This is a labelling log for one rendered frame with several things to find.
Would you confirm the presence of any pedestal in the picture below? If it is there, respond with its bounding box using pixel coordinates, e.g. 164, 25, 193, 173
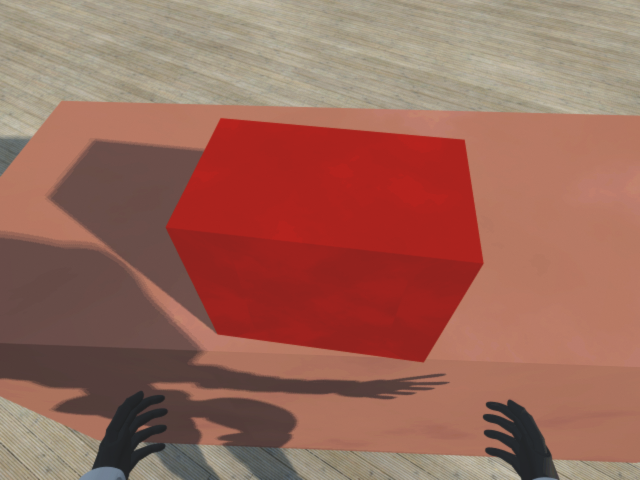
0, 101, 640, 463

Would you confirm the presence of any carton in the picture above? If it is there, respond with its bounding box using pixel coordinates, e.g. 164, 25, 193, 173
166, 118, 484, 362

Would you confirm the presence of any robot right hand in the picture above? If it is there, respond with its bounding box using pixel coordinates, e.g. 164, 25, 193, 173
483, 400, 560, 480

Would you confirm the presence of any robot left hand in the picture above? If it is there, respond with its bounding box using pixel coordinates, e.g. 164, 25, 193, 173
92, 391, 168, 480

